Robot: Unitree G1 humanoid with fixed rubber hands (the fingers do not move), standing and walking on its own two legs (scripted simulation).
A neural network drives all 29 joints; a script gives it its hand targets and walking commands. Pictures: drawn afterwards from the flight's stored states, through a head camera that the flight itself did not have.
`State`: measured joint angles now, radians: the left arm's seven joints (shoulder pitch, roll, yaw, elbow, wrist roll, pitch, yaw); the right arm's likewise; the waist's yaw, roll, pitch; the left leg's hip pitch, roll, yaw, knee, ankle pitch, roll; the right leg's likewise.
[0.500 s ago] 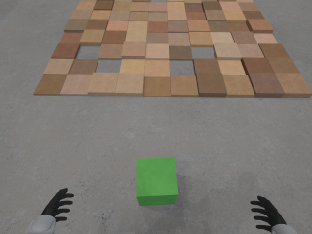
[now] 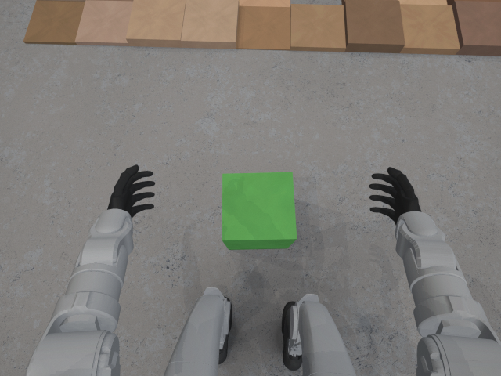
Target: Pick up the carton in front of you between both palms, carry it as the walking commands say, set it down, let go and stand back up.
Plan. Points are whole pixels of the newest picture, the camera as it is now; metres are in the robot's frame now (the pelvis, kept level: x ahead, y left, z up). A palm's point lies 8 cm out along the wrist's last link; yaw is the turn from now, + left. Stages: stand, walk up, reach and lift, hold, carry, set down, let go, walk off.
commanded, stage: reach and lift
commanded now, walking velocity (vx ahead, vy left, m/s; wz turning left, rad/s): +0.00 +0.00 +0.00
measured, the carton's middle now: (257, 214) +0.47 +0.02 -0.56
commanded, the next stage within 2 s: none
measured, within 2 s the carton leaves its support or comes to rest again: neither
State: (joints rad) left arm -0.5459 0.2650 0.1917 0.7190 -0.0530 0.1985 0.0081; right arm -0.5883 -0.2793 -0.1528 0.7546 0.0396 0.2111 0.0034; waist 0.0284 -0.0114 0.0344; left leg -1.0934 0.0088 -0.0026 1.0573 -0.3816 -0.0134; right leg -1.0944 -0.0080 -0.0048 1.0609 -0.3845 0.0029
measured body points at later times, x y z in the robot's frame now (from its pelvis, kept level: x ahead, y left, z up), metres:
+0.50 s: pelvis -0.02 +0.00 -0.06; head +0.29 +0.00 +0.27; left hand +0.48 +0.21 -0.18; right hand +0.51 -0.17 -0.18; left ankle +0.06 +0.12 -0.65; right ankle +0.06 -0.12 -0.65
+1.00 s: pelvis -0.05 +0.00 -0.26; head +0.30 +0.00 +0.02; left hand +0.47 +0.21 -0.42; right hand +0.50 -0.17 -0.42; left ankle +0.06 +0.12 -0.65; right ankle +0.06 -0.12 -0.65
